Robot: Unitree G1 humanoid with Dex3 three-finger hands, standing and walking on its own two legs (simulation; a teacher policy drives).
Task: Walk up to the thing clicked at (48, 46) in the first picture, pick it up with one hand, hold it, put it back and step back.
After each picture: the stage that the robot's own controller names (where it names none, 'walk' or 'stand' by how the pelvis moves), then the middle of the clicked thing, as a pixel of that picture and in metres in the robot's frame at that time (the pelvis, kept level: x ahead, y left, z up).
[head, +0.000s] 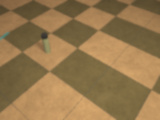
stand; (46, 43) +1.34 +0.36 -0.66
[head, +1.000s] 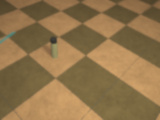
walk; (54, 48) +1.25 +0.18 -0.64
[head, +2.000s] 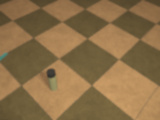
walk; (52, 80) +0.77 +0.20 -0.64
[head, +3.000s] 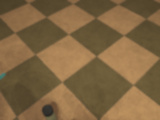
walk; (50, 116) +0.44 +0.24 -0.62
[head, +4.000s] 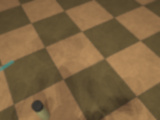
stand; (41, 111) +0.45 +0.33 -0.61
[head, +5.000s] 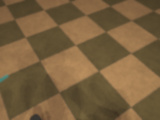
walk; out of the picture +0.43 +0.31 -0.65
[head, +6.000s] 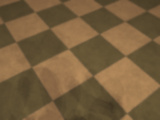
stand; out of the picture +0.34 +0.35 -0.66
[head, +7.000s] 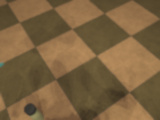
stand; (34, 113) +0.41 +0.36 -0.62
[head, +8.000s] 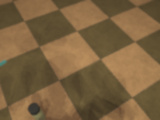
stand; (37, 113) +0.42 +0.30 -0.62
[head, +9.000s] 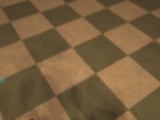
stand; out of the picture +0.41 +0.32 -0.66
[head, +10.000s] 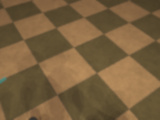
stand; out of the picture +0.43 +0.33 -0.66
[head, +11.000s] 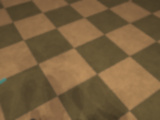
stand; out of the picture +0.41 +0.33 -0.66
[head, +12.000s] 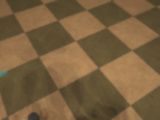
go down; out of the picture +0.42 +0.31 -0.65
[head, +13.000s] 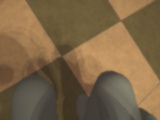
go down; out of the picture +0.51 +0.34 -0.24
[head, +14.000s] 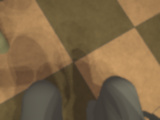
approach; out of the picture +0.51 +0.32 -0.26
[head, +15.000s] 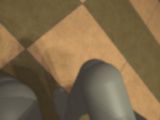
close in; out of the picture +0.48 +0.37 -0.17
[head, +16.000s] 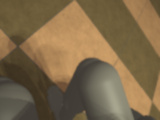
lift; out of the picture +0.47 +0.38 -0.17
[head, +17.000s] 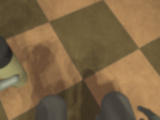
lift; (7, 67) +0.36 +0.23 -0.02
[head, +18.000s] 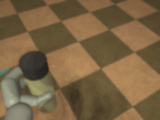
hold; (41, 86) +0.32 +0.14 +0.05
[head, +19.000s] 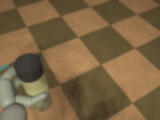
hold; (36, 86) +0.33 +0.16 +0.03
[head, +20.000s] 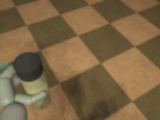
hold; (36, 85) +0.33 +0.16 +0.03
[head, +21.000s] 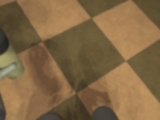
crouch; (4, 57) +0.42 +0.23 -0.03
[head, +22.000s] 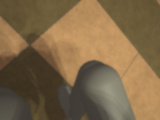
lower; out of the picture +0.51 +0.34 -0.12
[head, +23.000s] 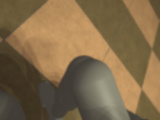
lower; out of the picture +0.48 +0.35 -0.18
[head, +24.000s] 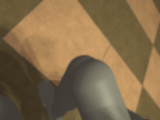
lower; out of the picture +0.49 +0.36 -0.18
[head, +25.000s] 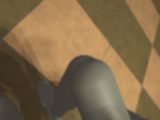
lower; out of the picture +0.49 +0.36 -0.18
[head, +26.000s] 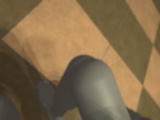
loosen; out of the picture +0.48 +0.35 -0.18
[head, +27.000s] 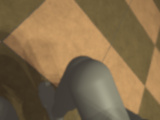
open; out of the picture +0.49 +0.36 -0.19
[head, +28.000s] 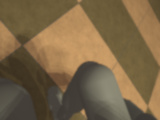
stand; out of the picture +0.50 +0.33 -0.21
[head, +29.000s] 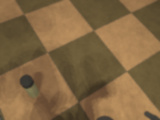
stand; (30, 87) +0.48 +0.26 -0.50
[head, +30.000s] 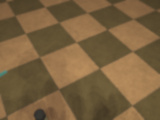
stand; out of the picture +0.46 +0.25 -0.60
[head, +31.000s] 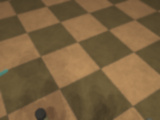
stand; out of the picture +0.46 +0.25 -0.60
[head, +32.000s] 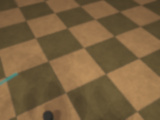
stand; out of the picture +0.47 +0.23 -0.65
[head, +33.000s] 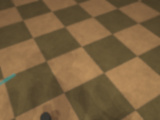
stand; out of the picture +0.45 +0.26 -0.66
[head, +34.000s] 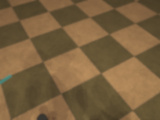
stand; out of the picture +0.44 +0.27 -0.66
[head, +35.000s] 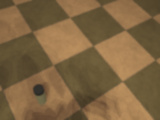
walk; (40, 95) +0.51 +0.22 -0.65
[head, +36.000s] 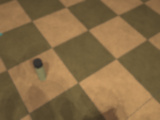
walk; (40, 70) +0.73 +0.30 -0.63
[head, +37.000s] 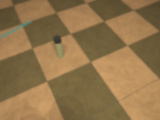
stand; (59, 47) +1.07 +0.23 -0.63
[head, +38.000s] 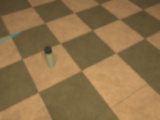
stand; (49, 57) +1.04 +0.27 -0.65
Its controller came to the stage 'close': yes
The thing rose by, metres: 0.69
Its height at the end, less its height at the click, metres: +0.00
